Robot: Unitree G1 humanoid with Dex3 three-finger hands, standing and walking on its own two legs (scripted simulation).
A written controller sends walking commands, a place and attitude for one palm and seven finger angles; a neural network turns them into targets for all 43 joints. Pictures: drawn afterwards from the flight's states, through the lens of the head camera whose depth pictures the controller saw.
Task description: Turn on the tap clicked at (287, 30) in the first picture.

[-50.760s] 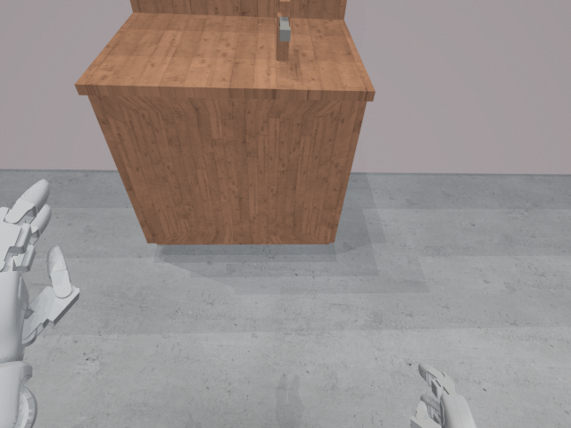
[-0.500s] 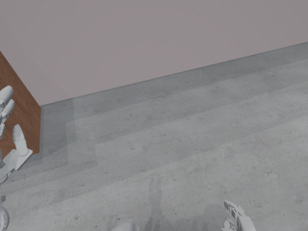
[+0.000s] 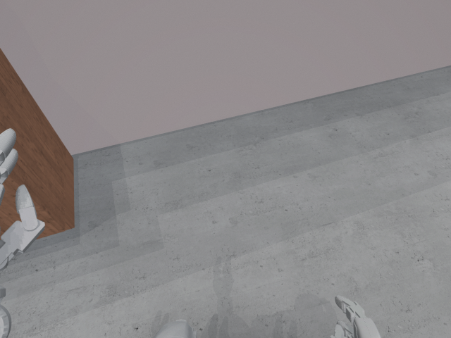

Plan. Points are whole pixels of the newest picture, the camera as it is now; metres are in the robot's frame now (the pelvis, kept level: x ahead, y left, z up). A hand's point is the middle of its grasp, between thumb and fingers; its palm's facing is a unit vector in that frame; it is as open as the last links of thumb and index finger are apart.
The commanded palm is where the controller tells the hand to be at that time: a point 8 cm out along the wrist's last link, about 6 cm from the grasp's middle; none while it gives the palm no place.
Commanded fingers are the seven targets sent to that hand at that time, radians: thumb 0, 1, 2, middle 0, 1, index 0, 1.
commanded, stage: shuffle to correct the standing spot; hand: left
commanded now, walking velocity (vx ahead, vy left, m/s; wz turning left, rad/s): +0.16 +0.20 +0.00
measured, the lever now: out of the picture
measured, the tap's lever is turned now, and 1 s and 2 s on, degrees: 62 62 62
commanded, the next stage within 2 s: come to a stop and stand still in 0.40 s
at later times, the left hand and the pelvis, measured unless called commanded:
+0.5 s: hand out of the picture +0.25 +0.36 +0.18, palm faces +0.44 -0.78 -0.44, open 7.4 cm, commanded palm +0.20 +0.40 +0.19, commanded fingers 0.00 0.90 0.90 -0.20 -0.30 -0.20 -0.30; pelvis +0.05 +0.11 +0.00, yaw +1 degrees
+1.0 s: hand out of the picture +0.29 +0.42 +0.17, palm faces +0.42 -0.83 -0.37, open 7.4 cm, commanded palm +0.24 +0.45 +0.19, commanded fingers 0.00 0.90 0.90 -0.20 -0.30 -0.20 -0.30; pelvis +0.08 +0.17 +0.01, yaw +0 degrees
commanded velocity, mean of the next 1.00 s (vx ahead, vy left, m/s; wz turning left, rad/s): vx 0.06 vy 0.03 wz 0.00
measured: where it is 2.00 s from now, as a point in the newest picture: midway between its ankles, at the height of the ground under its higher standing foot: outside the picture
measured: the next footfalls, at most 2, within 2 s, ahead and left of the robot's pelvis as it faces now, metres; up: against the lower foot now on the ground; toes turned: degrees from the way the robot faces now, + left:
left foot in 0.06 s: +0.11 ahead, +0.18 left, +0.00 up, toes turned +6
right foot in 0.28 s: +0.05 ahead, -0.03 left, +0.00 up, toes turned -8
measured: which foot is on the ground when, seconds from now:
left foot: up 0.00-0.04, down 0.06-0.28, up 0.30-0.54, down 0.56-1.00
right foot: down 0.00-0.08, up 0.10-0.26, down 0.28-0.56, up 0.58-0.74, down 0.76-1.00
